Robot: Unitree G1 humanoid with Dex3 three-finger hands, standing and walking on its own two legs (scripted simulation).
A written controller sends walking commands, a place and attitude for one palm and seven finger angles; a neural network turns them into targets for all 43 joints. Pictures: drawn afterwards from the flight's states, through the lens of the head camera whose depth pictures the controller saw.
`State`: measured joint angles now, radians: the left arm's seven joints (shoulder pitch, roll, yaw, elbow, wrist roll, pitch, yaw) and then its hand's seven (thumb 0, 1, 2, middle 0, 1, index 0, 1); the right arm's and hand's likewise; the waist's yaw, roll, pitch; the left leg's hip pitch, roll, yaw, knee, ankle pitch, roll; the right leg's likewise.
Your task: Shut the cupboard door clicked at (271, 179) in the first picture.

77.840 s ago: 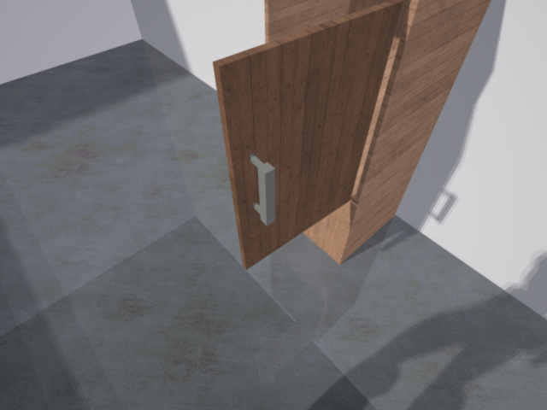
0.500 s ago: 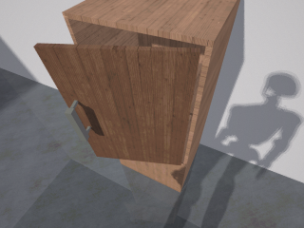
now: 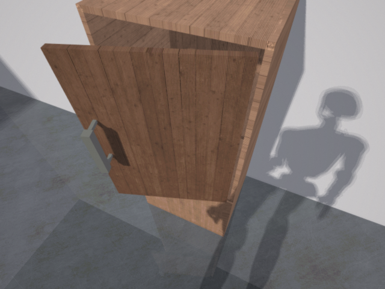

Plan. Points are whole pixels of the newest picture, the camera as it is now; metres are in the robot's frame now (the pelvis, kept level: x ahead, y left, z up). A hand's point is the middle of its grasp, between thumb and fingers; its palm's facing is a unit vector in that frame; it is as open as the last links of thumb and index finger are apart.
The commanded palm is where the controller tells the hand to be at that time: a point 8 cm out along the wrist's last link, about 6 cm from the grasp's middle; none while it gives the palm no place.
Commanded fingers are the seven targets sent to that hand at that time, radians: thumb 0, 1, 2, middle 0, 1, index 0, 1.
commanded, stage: shuffle to correct the standing spot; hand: left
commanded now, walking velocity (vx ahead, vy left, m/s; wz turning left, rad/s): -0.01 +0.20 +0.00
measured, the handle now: (100, 147) +0.45 +0.29 -0.02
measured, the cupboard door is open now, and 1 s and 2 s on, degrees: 19 19 19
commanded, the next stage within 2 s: come to a stop and stand still in 0.36 s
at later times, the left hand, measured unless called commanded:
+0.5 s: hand out of the picture +0.04 +0.26 -0.17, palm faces +0.04 -0.96 -0.27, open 7.4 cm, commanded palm none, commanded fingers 0.00 0.90 0.90 -0.20 -0.30 -0.20 -0.30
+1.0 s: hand out of the picture +0.02 +0.23 -0.16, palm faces -0.04 -0.97 -0.23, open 7.3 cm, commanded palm none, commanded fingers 0.00 0.90 0.90 -0.20 -0.30 -0.20 -0.30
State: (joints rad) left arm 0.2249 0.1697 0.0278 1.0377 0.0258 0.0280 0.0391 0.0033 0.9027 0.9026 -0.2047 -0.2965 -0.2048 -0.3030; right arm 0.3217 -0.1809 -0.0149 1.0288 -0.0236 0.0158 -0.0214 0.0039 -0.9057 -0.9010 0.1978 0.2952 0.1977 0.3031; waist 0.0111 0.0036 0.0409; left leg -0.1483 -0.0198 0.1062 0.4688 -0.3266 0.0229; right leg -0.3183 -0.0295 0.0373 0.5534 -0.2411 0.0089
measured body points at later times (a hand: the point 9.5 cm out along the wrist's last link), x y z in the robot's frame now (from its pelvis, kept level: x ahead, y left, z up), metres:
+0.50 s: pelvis -0.01 +0.06 +0.00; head +0.03 +0.06 +0.44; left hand +0.03 +0.31 -0.15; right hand +0.02 -0.17 -0.16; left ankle -0.04 +0.11 -0.73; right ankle -0.04 -0.06 -0.66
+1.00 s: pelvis -0.04 +0.05 +0.00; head -0.05 +0.05 +0.45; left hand +0.03 +0.28 -0.14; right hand +0.00 -0.18 -0.15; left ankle -0.05 +0.12 -0.73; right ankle -0.04 -0.04 -0.73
